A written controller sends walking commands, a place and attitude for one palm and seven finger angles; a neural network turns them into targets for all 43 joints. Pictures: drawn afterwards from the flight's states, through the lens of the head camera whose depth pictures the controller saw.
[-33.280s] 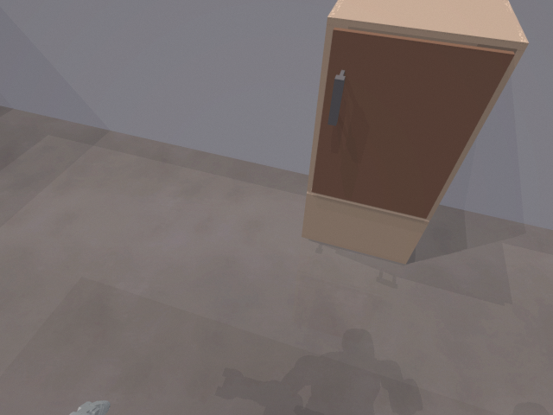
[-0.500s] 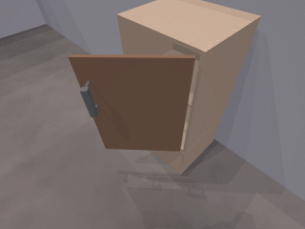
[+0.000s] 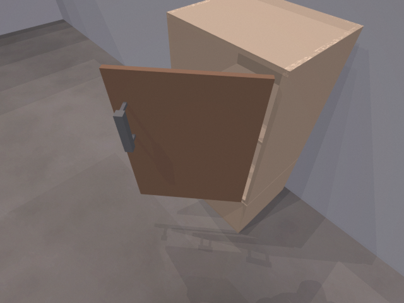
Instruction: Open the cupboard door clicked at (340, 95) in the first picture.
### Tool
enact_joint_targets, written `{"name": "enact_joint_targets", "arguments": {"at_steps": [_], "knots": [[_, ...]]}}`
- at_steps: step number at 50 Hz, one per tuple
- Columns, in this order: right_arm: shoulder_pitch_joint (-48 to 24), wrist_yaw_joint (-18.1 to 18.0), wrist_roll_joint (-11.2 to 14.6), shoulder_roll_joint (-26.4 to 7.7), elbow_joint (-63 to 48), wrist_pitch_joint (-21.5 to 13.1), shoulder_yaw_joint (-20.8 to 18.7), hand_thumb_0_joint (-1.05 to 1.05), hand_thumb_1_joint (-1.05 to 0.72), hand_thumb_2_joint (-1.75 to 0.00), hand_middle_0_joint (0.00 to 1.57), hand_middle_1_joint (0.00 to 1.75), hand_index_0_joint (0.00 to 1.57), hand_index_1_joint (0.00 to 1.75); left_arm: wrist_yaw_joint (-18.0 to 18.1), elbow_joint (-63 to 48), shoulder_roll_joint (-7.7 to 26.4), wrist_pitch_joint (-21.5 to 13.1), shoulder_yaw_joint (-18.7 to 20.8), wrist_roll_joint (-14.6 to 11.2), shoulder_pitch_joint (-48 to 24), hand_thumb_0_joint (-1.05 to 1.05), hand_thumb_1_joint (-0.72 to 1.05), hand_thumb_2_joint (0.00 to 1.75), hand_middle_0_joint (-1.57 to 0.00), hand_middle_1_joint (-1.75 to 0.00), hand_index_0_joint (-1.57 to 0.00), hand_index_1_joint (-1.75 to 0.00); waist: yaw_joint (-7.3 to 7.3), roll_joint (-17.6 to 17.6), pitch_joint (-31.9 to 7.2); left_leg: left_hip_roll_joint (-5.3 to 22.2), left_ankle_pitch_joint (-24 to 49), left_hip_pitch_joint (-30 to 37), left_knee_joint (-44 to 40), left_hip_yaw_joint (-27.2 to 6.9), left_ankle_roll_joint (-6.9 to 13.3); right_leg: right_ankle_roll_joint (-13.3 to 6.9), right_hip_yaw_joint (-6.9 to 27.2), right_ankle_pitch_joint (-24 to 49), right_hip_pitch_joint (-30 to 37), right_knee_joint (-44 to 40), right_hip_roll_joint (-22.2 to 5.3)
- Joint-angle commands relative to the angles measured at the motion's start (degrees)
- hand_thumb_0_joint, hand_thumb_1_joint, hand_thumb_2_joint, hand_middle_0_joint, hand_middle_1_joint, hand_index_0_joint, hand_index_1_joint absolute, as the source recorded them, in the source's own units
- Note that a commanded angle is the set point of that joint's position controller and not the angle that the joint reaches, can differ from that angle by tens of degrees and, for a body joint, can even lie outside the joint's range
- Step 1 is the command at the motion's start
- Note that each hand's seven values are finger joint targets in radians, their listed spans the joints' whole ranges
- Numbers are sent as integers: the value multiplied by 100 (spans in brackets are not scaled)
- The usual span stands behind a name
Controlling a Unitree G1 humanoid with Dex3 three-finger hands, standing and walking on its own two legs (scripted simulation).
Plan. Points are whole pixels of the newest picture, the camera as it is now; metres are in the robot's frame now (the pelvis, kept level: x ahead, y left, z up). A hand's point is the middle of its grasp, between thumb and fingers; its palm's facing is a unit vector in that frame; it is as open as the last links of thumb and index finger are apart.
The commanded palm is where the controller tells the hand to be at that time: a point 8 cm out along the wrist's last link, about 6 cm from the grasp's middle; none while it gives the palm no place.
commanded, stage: shuffle to correct the standing spot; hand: left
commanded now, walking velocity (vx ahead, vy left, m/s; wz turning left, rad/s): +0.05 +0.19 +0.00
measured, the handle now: (127, 127) +0.56 +0.26 -0.02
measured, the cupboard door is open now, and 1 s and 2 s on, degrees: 43 43 43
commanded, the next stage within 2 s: come to a stop and stand still in 0.18 s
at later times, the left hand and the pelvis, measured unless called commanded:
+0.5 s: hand out of the picture +0.03 +0.27 -0.19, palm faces +0.06 -0.97 -0.24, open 7.4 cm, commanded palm none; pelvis +0.02 +0.07 -0.01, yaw +0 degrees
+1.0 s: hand out of the picture +0.06 +0.25 -0.17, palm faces -0.01 -0.97 -0.23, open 7.3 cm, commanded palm none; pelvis +0.03 +0.07 +0.00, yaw +0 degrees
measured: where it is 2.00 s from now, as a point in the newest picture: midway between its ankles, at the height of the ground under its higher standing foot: outside the picture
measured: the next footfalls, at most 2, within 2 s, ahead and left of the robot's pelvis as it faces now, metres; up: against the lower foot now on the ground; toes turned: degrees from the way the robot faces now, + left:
left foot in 0.38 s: +0.07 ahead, +0.18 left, +0.00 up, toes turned +4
right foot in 0.64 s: +0.05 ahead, -0.03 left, +0.00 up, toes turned -3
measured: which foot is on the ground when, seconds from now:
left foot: down 0.00-0.20, up 0.22-0.36, down 0.38-1.00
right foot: down 0.00-0.40, up 0.42-0.62, down 0.64-1.00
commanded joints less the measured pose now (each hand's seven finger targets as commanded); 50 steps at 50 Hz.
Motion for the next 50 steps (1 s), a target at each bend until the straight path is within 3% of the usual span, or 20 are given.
{"name": "enact_joint_targets", "arguments": {"at_steps": [1, 4, 7, 10, 11, 14, 17, 18, 19, 20, 24, 28, 31, 33, 35, 37, 38, 40, 42, 50], "knots": [[425, -26, -10, -728, -360, -60, -145, 0, -90, -90, 20, 30, 20, 30, 54, -503, 738, 39, 201, 26, -5, 0, 90, 90, -20, -30, -20, -30, -54, 791, 192, 977, 1457, -12, -726, -900, 429, -271, -49, -37, -612, 231, -233], [350, -54, -22, -777, -537, -45, -161, 0, -90, -90, 20, 30, 20, 30, 45, -568, 513, 61, 134, 14, 3, 0, 90, 90, -20, -30, -20, -30, 10, 1034, 96, 1232, 1928, 46, -947, -1259, 866, -209, -324, -965, -870, 953, -58], [99, -50, -14, -753, -711, -39, -163, 0, -90, -90, 20, 30, 20, 30, 48, -488, 513, -2, 152, 8, 381, 0, 90, 90, -20, -30, -20, -30, 235, 526, -194, 1005, 2619, -137, -264, -872, 739, -269, -192, 58, -125, 119, -258], [-268, 23, 1, -543, -985, 21, -219, 0, -90, -90, 20, 30, 20, 30, 102, -379, 1343, -92, 348, 20, 774, 0, 90, 90, -20, -30, -20, -30, 357, -1610, -9, -30, -849, -1823, 1456, 73, -66, -1190, 2152, 2396, 859, -1019, -2286], [-468, 15, -17, -528, -1059, 39, -230, 0, -90, -90, 20, 30, 20, 30, 143, -395, 1372, -104, 400, 46, 906, 0, 90, 90, -20, -30, -20, -30, 470, -1375, 78, 106, -1474, -2177, 2088, -153, -118, -1513, 2365, 3056, 998, -1044, -2575], [-505, 120, 40, -389, -1115, 11, -225, 0, -90, -90, 20, 30, 20, 30, 147, -625, 1339, -86, 410, 124, 340, 0, 90, 90, -20, -30, -20, -30, 197, -1136, 1, 296, -1326, -1837, 1863, -443, -106, -1135, 1271, 3199, 552, -695, -2049], [306, 136, 47, -263, -742, -36, -205, 0, -90, -90, 20, 30, 20, 30, 76, -780, 1262, -10, 365, 70, -188, 0, 90, 90, -20, -30, -20, -30, -256, -979, -193, -82, 590, 319, -98, 267, -179, -460, 331, 1740, -752, -157, -1115], [531, 110, 9, -498, -649, -75, -245, 0, -90, -90, 20, 30, 20, 30, 55, -836, 1064, 48, 306, 43, -166, 0, 90, 90, -20, -30, -20, -30, -315, -200, -300, 275, 1055, 895, -373, -30, -106, -223, 1, 868, -1148, 484, -709], [675, 80, -55, -968, -680, -118, -330, 0, -90, -90, 20, 30, 20, 30, 33, -913, 678, 105, 251, -2, -38, 0, 90, 90, -20, -30, -20, -30, -308, 1340, -397, 1474, 1925, 845, -827, -1584, 381, 96, -443, -948, -1590, 1331, -122], [643, 40, -71, -1125, -754, -86, -330, 0, -90, -90, 20, 30, 20, 30, 43, -961, 580, 106, 203, -16, -39, 0, 90, 90, -20, -30, -20, -30, -335, 1398, -299, 1977, 1805, 165, -1223, -2052, 919, 30, -217, -1788, -1396, 2007, -23], [-312, -80, -81, -870, -767, -218, -202, 0, -90, -90, 20, 30, 20, 30, -50, -601, 547, 20, 133, -18, -27, 0, 90, 90, -20, -30, -20, -30, -57, 938, -48, 1677, 2009, -209, -1228, -1522, 1024, -101, 97, -1048, -1102, 2044, -233], [-196, -121, -57, -765, -551, -153, -185, 0, -90, -90, 20, 30, 20, 30, -83, -399, 305, 49, 16, -66, 159, 0, 90, 90, -20, -30, -20, -30, -122, 740, -380, 1575, 2612, 95, -908, -1074, 908, -25, -184, -535, -423, 639, -39], [-223, -126, -10, -635, -460, -121, -184, 0, -90, -90, 20, 30, 20, 30, -68, -348, 430, -1, 34, -21, 360, 0, 90, 90, -20, -30, -20, -30, -5, 286, -228, 1251, 1875, -299, -577, -889, 541, -88, -21, 599, 232, -732, -62], [-227, -88, 33, -429, -438, -137, -114, 0, -90, -90, 20, 30, 20, 30, -49, -340, 641, -45, 20, -20, 314, 0, 90, 90, -20, -30, -20, -30, -79, -28, -217, 732, 954, -401, -425, -432, 171, -318, 515, 1373, 203, -903, -587], [-198, -76, 18, -303, -296, -62, -78, 0, -90, -90, 20, 30, 20, 30, -52, -321, 638, -98, -19, -45, 39, 0, 90, 90, -20, -30, -20, -30, -212, -654, -45, 509, 347, -75, -386, -185, 2, -435, 664, 864, -353, -1182, -692], [-88, -60, -2, -235, -129, -74, -31, 0, -90, -90, 20, 30, 20, 30, -41, -292, 547, -104, -55, -56, -18, 0, 90, 90, -20, -30, -20, -30, -209, -235, 124, 577, 570, 98, -627, -278, 17, -384, 528, 618, -511, -1230, -542], [-252, -41, 42, -775, -383, -102, -141, 0, -90, -90, 20, 30, 20, 30, 177, -181, 666, -149, -41, 41, 481, 0, 90, 90, -20, -30, -20, -30, -61, -125, -112, 765, 837, -45, 313, -208, -72, -187, 702, 2140, -228, -1045, -598], [79, 30, 16, -400, -521, -88, -46, 0, -90, -90, 20, 30, 20, 30, 131, -590, 841, -226, -69, -46, -27, 0, 90, 90, -20, -30, -20, -30, -349, -16, -373, 492, -130, -245, 224, -192, -37, -531, 790, 221, -317, -1165, -722], [202, 50, -20, -295, -506, -147, 13, 0, -90, -90, 20, 30, 20, 30, 96, -579, 742, -273, -91, -59, -43, 0, 90, 90, -20, -30, -20, -30, -335, 612, -87, 566, 537, -201, -100, -352, 26, -551, 527, 528, -477, -935, -531], [298, -5, 7, -460, -398, -191, 81, 0, -90, -90, 20, 30, 20, 30, 36, -398, 576, -204, -161, -94, 189, 0, 90, 90, -20, -30, -20, -30, -162, 40, 255, 650, 478, -386, -649, -524, 149, -369, 366, 352, -228, -890, -290]]}}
